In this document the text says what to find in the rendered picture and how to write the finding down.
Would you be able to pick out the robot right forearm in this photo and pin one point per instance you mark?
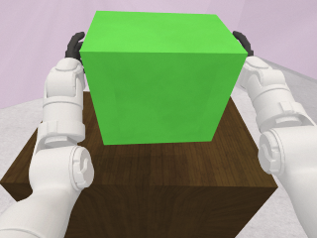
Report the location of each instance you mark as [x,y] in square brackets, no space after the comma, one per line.
[272,99]

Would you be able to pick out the pedestal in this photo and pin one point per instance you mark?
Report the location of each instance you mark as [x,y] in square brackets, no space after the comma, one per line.
[208,189]

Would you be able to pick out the robot left upper arm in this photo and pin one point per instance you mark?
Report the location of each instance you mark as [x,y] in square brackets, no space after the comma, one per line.
[58,176]

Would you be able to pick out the carton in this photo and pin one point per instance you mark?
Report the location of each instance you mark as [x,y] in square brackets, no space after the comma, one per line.
[159,77]

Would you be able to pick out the left robot hand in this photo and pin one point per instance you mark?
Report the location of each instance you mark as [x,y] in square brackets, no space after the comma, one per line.
[74,46]

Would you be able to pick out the robot left forearm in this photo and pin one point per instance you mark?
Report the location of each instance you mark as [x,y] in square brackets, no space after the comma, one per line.
[62,124]

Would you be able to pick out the right robot hand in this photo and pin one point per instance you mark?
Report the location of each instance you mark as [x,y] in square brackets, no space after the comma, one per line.
[244,42]

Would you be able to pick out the robot right upper arm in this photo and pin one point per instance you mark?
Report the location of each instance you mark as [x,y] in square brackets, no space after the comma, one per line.
[290,154]

